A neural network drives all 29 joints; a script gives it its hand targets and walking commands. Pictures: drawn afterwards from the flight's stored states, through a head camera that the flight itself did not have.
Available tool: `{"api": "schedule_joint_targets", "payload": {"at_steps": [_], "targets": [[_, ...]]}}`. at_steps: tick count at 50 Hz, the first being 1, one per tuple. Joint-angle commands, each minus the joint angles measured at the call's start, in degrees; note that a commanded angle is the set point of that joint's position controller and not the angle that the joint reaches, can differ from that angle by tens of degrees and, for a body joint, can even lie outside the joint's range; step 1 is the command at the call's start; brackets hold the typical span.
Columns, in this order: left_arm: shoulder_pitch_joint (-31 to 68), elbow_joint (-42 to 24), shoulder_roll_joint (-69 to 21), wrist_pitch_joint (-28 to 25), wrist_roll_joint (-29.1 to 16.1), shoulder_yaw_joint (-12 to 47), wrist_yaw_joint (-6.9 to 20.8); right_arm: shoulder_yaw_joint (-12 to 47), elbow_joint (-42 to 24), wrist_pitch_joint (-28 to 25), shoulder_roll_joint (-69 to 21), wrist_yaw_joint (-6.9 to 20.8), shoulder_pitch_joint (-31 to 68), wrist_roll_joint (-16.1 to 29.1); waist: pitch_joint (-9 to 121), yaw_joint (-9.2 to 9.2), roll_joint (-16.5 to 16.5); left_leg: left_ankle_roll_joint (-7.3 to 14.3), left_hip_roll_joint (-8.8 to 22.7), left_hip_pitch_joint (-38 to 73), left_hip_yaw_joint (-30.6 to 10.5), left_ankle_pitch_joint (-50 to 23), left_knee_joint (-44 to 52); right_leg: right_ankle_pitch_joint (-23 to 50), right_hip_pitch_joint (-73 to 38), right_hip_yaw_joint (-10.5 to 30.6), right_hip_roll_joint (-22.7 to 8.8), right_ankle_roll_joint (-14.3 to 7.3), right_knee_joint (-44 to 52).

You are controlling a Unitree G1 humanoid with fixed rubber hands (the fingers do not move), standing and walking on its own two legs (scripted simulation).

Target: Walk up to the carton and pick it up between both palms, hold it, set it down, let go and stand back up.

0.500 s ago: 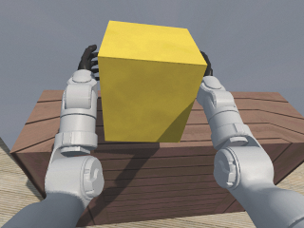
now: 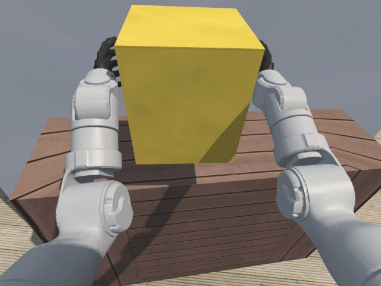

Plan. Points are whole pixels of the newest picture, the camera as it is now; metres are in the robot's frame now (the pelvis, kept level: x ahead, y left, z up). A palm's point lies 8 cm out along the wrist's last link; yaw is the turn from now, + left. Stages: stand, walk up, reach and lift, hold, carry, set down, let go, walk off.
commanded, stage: reach and lift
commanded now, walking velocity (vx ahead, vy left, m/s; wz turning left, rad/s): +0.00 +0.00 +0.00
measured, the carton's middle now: (185, 87) +0.43 -0.03 +0.24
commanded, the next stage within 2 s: hold in 0.46 s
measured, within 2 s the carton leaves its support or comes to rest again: neither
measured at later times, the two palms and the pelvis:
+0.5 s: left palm (96, 65) +0.40 +0.14 +0.29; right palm (264, 59) +0.39 -0.17 +0.31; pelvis +0.01 +0.00 +0.00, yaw +0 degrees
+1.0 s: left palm (82, 59) +0.38 +0.15 +0.31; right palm (260, 46) +0.39 -0.15 +0.33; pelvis +0.03 -0.01 +0.00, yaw +1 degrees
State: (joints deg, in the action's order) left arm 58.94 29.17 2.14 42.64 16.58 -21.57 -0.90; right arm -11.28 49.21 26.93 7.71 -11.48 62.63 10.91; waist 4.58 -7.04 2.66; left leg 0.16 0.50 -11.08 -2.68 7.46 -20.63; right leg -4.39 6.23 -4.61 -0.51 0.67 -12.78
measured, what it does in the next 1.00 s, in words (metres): stands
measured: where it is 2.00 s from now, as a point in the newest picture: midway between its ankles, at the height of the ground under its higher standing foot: outside the picture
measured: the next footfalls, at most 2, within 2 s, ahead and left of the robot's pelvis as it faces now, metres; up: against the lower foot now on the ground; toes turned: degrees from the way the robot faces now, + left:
none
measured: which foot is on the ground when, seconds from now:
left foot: down 0.00-1.00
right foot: down 0.00-1.00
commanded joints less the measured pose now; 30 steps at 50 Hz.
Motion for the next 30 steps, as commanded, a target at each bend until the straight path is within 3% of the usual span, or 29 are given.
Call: {"api": "schedule_joint_targets", "payload": {"at_steps": [1,5,12,17,20,23,26,28,30], "targets": [[43.54,-17.43,-31.21,-4.25,-10.05,25.17,5.27,15.51,-20.27,-1.6,-27.39,1.4,41.59,7.78,36.24,-1.08,-6.85,-2.69,-2.85,16.28,2.08,-21.13,0.31,15.07,-12.2,-1.41,5.25,-0.86,0.7],[38.87,-22.54,-32.58,0.04,-11.84,29.21,6.05,20.91,-27.23,0.81,-26.53,-1.0,40.51,12.5,31.39,-0.87,-5.74,-3.08,-3.03,16.33,1.17,-24.39,-0.57,16.23,-13.34,-0.55,5.32,-1.01,1.78],[41.93,-25.38,-31.13,3.12,-15.48,32.3,6.21,20.4,-32.15,3.97,-26.21,-3.48,44.02,14.22,28.18,-2.62,-6.3,-2.9,-2.56,11.45,1.06,-10.97,1.23,3.92,-8.17,-1.14,4.39,-0.31,2.53],[43.5,-23.1,-30.77,4.5,-14.94,29.94,5.97,19.3,-29.14,6.41,-25.4,-3.45,46.08,15.32,26.91,-1.27,-6.18,-2.86,-2.5,10.82,1.34,-10.96,1.21,2.5,-7.66,-0.93,4.36,0.03,2.04],[43.29,-18.93,-27.8,5.44,-12.17,25.3,6.6,18.62,-24.63,7.47,-23.78,-4.02,45.91,15.68,22.94,0.56,-5.43,-1.7,-2.84,8.15,1.68,-7.66,2.34,1.21,-9.19,-0.88,4.04,0.52,1.63],[43.57,-17.23,-26.46,5.6,-10.37,22.11,7.44,17.14,-19.42,8.09,-22.86,-3.81,44.74,15.74,21.44,0.9,-6.06,-2.35,-3.0,7.11,2.39,-5.42,3.52,0.33,-10.56,-1.07,3.88,0.78,1.57],[43.23,-18.14,-26.66,6.26,-10.39,21.53,7.98,17.66,-19.07,8.42,-23.5,-3.49,44.74,17.18,23.73,1.61,-5.96,-2.47,-3.06,7.79,2.35,-9.37,3.29,3.84,-12.15,-0.54,3.86,0.65,0.82],[44.41,-20.98,-27.26,6.33,-10.74,22.07,8.26,18.69,-20.94,8.68,-24.56,-3.72,45.97,18.31,26.48,1.65,-4.83,-2.07,-3.38,9.96,2.34,-12.76,2.96,7.28,-13.01,-0.21,4.04,0.74,0.56],[45.06,-22.25,-27.77,6.86,-11.12,23.23,8.59,18.7,-21.69,8.94,-24.62,-3.89,46.04,18.97,28.24,1.08,-5.81,-2.55,-3.58,11.62,2.27,-16.72,2.02,10.27,-13.07,-0.15,4.41,0.88,0.47]]}}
